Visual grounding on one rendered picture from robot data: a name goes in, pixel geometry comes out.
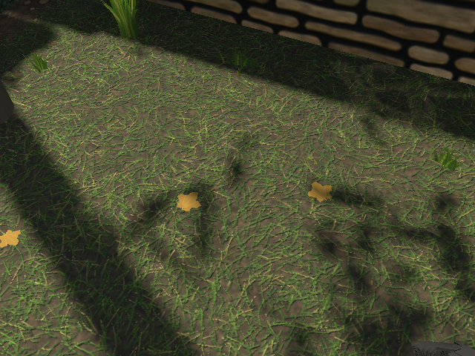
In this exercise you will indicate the right robot hand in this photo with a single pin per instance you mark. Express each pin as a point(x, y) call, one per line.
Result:
point(430, 348)

